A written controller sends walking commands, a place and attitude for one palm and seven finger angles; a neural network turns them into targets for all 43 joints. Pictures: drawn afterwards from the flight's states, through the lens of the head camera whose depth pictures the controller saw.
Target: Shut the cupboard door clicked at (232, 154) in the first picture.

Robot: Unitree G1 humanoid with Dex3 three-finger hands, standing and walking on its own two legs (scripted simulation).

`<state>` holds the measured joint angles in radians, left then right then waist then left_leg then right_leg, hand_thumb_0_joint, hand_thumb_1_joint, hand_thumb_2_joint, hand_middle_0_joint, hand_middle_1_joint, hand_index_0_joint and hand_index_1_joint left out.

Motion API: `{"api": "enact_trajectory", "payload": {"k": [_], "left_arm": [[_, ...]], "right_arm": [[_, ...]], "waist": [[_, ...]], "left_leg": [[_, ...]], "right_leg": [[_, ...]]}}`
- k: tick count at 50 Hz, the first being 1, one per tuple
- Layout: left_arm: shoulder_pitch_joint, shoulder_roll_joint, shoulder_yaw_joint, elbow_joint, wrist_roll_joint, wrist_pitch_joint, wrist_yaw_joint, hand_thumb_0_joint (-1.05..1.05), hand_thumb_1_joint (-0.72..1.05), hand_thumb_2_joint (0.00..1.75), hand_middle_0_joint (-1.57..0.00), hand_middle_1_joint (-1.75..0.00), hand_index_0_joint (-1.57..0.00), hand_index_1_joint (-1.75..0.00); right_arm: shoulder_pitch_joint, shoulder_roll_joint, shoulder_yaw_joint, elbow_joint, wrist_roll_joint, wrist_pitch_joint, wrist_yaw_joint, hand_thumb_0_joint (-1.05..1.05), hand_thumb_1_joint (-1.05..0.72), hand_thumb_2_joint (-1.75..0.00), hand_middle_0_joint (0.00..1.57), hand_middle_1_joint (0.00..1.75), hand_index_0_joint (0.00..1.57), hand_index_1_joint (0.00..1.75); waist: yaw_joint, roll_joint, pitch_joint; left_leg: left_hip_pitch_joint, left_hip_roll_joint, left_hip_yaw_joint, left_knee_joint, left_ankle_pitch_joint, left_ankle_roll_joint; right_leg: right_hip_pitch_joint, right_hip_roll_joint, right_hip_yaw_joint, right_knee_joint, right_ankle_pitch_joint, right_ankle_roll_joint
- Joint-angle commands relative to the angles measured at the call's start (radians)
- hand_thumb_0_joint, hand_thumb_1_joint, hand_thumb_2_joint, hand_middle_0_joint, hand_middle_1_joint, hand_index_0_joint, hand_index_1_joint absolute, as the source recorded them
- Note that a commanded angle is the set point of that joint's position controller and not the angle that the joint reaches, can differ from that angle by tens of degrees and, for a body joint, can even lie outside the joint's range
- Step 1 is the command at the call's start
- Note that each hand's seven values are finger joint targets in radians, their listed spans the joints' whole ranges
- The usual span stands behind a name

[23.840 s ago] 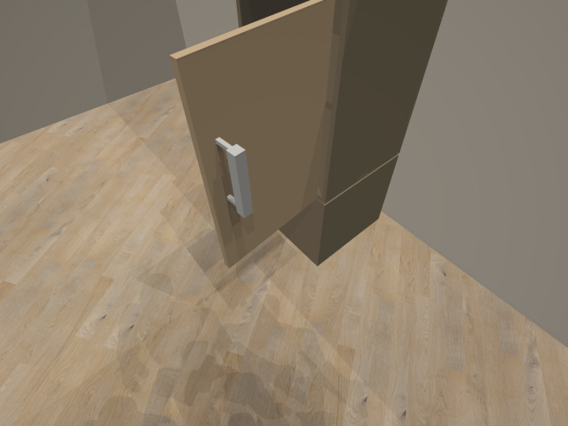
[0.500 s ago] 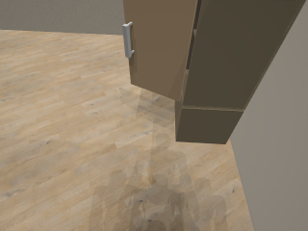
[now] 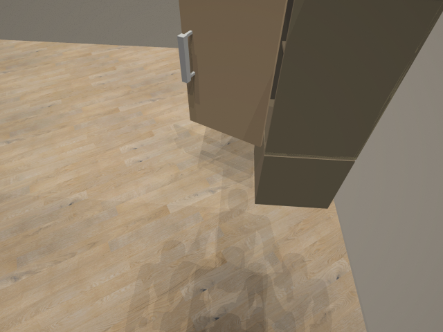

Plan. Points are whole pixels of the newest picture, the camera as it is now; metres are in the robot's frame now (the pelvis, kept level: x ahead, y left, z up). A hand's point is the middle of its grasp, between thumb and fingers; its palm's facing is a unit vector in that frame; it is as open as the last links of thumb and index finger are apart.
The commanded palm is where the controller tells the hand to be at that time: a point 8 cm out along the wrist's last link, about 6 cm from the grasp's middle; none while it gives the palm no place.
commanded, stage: walk to a spot facing it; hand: left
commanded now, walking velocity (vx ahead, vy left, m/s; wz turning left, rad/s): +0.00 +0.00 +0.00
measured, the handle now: (188, 57) +1.02 +0.19 -0.01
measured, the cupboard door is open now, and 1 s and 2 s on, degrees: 65 65 65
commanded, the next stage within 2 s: none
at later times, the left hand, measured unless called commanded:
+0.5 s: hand out of the picture +0.02 +0.22 -0.20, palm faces +0.19 -0.95 -0.23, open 7.3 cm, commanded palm none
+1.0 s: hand out of the picture -0.04 +0.18 -0.16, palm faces +0.47 -0.83 -0.29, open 7.3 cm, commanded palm none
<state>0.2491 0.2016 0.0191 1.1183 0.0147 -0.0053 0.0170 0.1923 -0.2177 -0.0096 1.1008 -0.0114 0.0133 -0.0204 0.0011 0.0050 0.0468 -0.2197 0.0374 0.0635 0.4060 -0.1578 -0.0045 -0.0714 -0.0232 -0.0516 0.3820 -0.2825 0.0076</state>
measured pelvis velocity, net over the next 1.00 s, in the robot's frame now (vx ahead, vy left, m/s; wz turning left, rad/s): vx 0.00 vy -0.03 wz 0.53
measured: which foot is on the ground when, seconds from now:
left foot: down 0.00-0.78, up 0.80-1.00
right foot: down 0.00-0.42, up 0.44-0.78, down 0.80-1.00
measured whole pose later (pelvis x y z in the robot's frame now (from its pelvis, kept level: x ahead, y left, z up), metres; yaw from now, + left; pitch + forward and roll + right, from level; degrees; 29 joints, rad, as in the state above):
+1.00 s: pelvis +0.00 -0.03 -0.01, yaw +30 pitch +1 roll +2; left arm 0.21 0.21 0.05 0.88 0.03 0.01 0.02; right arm 0.18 -0.26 -0.08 0.89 -0.02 0.08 0.03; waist -0.03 -0.01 0.12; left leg -0.47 0.00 0.03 0.92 -0.44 -0.05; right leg -0.21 -0.11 -0.12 0.56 -0.35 0.01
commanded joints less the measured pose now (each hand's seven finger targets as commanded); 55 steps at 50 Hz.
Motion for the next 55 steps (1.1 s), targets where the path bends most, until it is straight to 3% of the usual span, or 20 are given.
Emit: {"api": "enact_trajectory", "payload": {"k": [1,13,17,19,20,21,22,24,26,34,37,38,39,40,43,47,50,53,54,55], "left_arm": [[0.035,0.157,0.027,-0.029,-0.001,-0.011,0.009,0.00,0.90,0.90,-0.20,-0.30,-0.20,-0.30],[0.065,0.177,0.067,-0.092,0.002,0.016,0.021,0.00,0.90,0.90,-0.20,-0.30,-0.20,-0.30],[0.010,0.192,0.084,-0.156,0.017,0.018,0.025,0.00,0.90,0.90,-0.20,-0.30,-0.20,-0.30],[-0.022,0.195,0.087,-0.185,0.013,0.020,0.022,0.00,0.90,0.90,-0.20,-0.30,-0.20,-0.30],[0.000,0.172,0.086,-0.201,0.004,0.024,0.019,0.00,0.90,0.90,-0.20,-0.30,-0.20,-0.30],[0.014,0.116,0.073,-0.232,-0.006,0.028,0.018,0.00,0.90,0.90,-0.20,-0.30,-0.20,-0.30],[-0.049,0.122,0.071,-0.245,0.004,0.045,0.027,0.00,0.90,0.90,-0.20,-0.30,-0.20,-0.30],[-0.078,0.125,0.076,-0.259,0.005,0.037,0.016,0.00,0.90,0.90,-0.20,-0.30,-0.20,-0.30],[-0.072,0.108,0.076,-0.257,0.007,0.028,0.006,0.00,0.90,0.90,-0.20,-0.30,-0.20,-0.30],[-0.030,0.095,0.072,-0.290,0.004,0.031,0.006,0.00,0.90,0.90,-0.20,-0.30,-0.20,-0.30],[0.093,0.122,0.085,-0.267,0.002,0.030,0.010,0.00,0.90,0.90,-0.20,-0.30,-0.20,-0.30],[0.133,0.181,0.096,-0.265,0.011,0.024,0.015,0.00,0.90,0.90,-0.20,-0.30,-0.20,-0.30],[0.115,0.270,0.118,-0.285,0.029,0.018,0.023,0.00,0.90,0.90,-0.20,-0.30,-0.20,-0.30],[-0.019,0.273,0.098,-0.320,0.022,0.025,0.027,0.00,0.90,0.90,-0.20,-0.30,-0.20,-0.30],[-0.159,0.169,0.081,-0.342,0.017,0.004,0.029,0.00,0.90,0.90,-0.20,-0.30,-0.20,-0.30],[-0.006,0.214,0.090,-0.300,0.019,-0.003,0.024,0.00,0.90,0.90,-0.20,-0.30,-0.20,-0.30],[0.081,0.244,0.103,-0.270,0.019,-0.003,0.017,0.00,0.90,0.90,-0.20,-0.30,-0.20,-0.30],[0.075,0.253,0.107,-0.263,0.015,-0.010,0.003,0.00,0.90,0.90,-0.20,-0.30,-0.20,-0.30],[0.061,0.247,0.106,-0.270,0.007,-0.008,-0.004,0.00,0.90,0.90,-0.20,-0.30,-0.20,-0.30],[0.057,0.192,0.099,-0.296,0.002,-0.005,-0.013,0.00,0.90,0.90,-0.20,-0.30,-0.20,-0.30]], "right_arm": [[0.014,-0.146,-0.028,-0.034,-0.002,-0.016,-0.008,0.00,-0.90,-0.90,0.20,0.30,0.20,0.30],[0.021,-0.096,-0.034,-0.096,-0.004,0.012,0.002,0.00,-0.90,-0.90,0.20,0.30,0.20,0.30],[-0.007,-0.080,-0.052,-0.158,-0.007,0.029,0.015,0.00,-0.90,-0.90,0.20,0.30,0.20,0.30],[0.043,-0.090,-0.055,-0.166,-0.006,0.024,0.023,0.00,-0.90,-0.90,0.20,0.30,0.20,0.30],[0.107,-0.142,-0.064,-0.160,-0.015,0.017,0.023,0.00,-0.90,-0.90,0.20,0.30,0.20,0.30],[0.167,-0.219,-0.081,-0.157,-0.026,0.013,0.015,0.00,-0.90,-0.90,0.20,0.30,0.20,0.30],[0.201,-0.235,-0.085,-0.134,-0.024,0.018,0.004,0.00,-0.90,-0.90,0.20,0.30,0.20,0.30],[0.125,-0.209,-0.080,-0.171,-0.024,0.013,-0.003,0.00,-0.90,-0.90,0.20,0.30,0.20,0.30],[0.080,-0.185,-0.075,-0.191,-0.024,0.006,-0.005,0.00,-0.90,-0.90,0.20,0.30,0.20,0.30],[0.055,-0.205,-0.099,-0.220,-0.026,0.024,0.006,0.00,-0.90,-0.90,0.20,0.30,0.20,0.30],[-0.017,-0.187,-0.108,-0.254,-0.018,0.037,0.011,0.00,-0.90,-0.90,0.20,0.30,0.20,0.30],[-0.027,-0.156,-0.107,-0.263,-0.009,0.041,0.017,0.00,-0.90,-0.90,0.20,0.30,0.20,0.30],[-0.005,-0.076,-0.102,-0.280,-0.001,0.042,0.021,0.00,-0.90,-0.90,0.20,0.30,0.20,0.30],[-0.016,-0.107,-0.111,-0.284,-0.017,0.041,0.026,0.00,-0.90,-0.90,0.20,0.30,0.20,0.30],[0.037,-0.098,-0.106,-0.263,-0.014,0.049,0.045,0.00,-0.90,-0.90,0.20,0.30,0.20,0.30],[-0.065,-0.066,-0.074,-0.296,-0.003,0.036,0.052,0.00,-0.90,-0.90,0.20,0.30,0.20,0.30],[-0.117,-0.062,-0.062,-0.319,-0.003,0.027,0.056,0.00,-0.90,-0.90,0.20,0.30,0.20,0.30],[-0.064,-0.092,-0.062,-0.306,-0.006,0.009,0.056,0.00,-0.90,-0.90,0.20,0.30,0.20,0.30],[0.006,-0.125,-0.069,-0.287,-0.010,0.002,0.054,0.00,-0.90,-0.90,0.20,0.30,0.20,0.30],[0.097,-0.227,-0.096,-0.264,-0.020,-0.007,0.047,0.00,-0.90,-0.90,0.20,0.30,0.20,0.30]], "waist": [[-0.008,-0.002,0.008],[0.010,-0.083,-0.022],[0.000,-0.191,0.050],[-0.033,-0.097,0.028],[-0.053,0.096,-0.014],[-0.064,0.327,-0.045],[-0.090,0.311,-0.079],[-0.051,0.147,-0.059],[-0.030,0.092,-0.051],[-0.025,0.150,-0.120],[0.035,0.150,-0.110],[0.055,0.060,-0.104],[0.051,-0.225,-0.071],[0.015,-0.204,0.004],[-0.071,-0.184,0.019],[0.012,-0.201,-0.043],[0.054,-0.235,-0.063],[0.022,-0.214,-0.085],[-0.023,-0.127,-0.109],[-0.076,0.128,-0.162]], "left_leg": [[0.087,0.080,-0.092,-0.055,0.098,0.023],[-0.085,0.018,-0.061,0.181,0.171,0.001],[-0.195,0.016,-0.027,0.398,-0.285,-0.012],[-0.083,0.030,-0.038,0.213,-0.073,0.000],[0.022,0.119,-0.203,0.081,0.277,0.057],[0.077,0.298,-0.494,-0.035,0.523,0.185],[0.038,0.310,-0.572,-0.127,0.280,0.184],[-0.018,0.278,-0.547,-0.148,-0.048,0.192],[-0.033,0.219,-0.462,-0.139,-0.057,0.175],[-0.040,0.138,-0.468,-0.125,-0.078,0.154],[-0.201,0.057,-0.428,-0.090,-0.181,0.094],[-0.313,-0.022,-0.370,0.025,-0.258,0.040],[-0.470,-0.161,-0.190,0.350,-0.366,-0.040],[-0.430,-0.126,-0.156,0.647,-0.391,-0.036],[-0.395,-0.028,-0.128,0.843,-0.267,-0.041],[-0.302,-0.034,-0.004,0.506,-0.298,-0.053],[-0.264,-0.041,0.034,0.364,-0.299,-0.033],[-0.096,-0.050,0.069,0.159,-0.244,-0.008],[0.081,-0.050,0.047,0.039,-0.171,0.010],[0.302,0.141,-0.227,-0.028,-0.093,0.100]], "right_leg": [[-0.112,-0.089,0.075,-0.107,0.128,-0.042],[-0.031,-0.204,0.037,0.021,0.325,-0.089],[-0.078,-0.348,0.036,0.038,0.476,-0.175],[-0.124,-0.298,-0.052,0.192,0.466,-0.107],[-0.231,-0.192,-0.118,0.373,0.278,-0.023],[-0.351,-0.046,-0.119,0.589,-0.297,0.037],[-0.362,-0.030,0.021,0.725,-0.388,0.019],[-0.430,-0.056,0.085,0.775,-0.246,0.016],[-0.428,-0.052,0.076,0.719,-0.159,0.026],[-0.287,0.028,0.036,0.394,-0.160,0.029],[-0.056,0.048,0.003,0.122,-0.057,0.016],[0.041,-0.045,0.104,-0.039,-0.092,-0.017],[0.035,-0.339,0.452,-0.214,-0.303,-0.136],[-0.187,-0.473,0.461,-0.235,-0.248,-0.193],[-0.220,-0.317,0.184,-0.086,0.116,-0.161],[-0.005,-0.291,0.025,0.079,0.629,-0.130],[0.068,-0.315,0.036,0.082,0.589,-0.113],[0.015,-0.314,-0.011,0.133,0.381,-0.077],[-0.101,-0.293,-0.060,0.250,0.302,-0.039],[-0.341,-0.187,-0.148,0.493,0.077,0.029]]}}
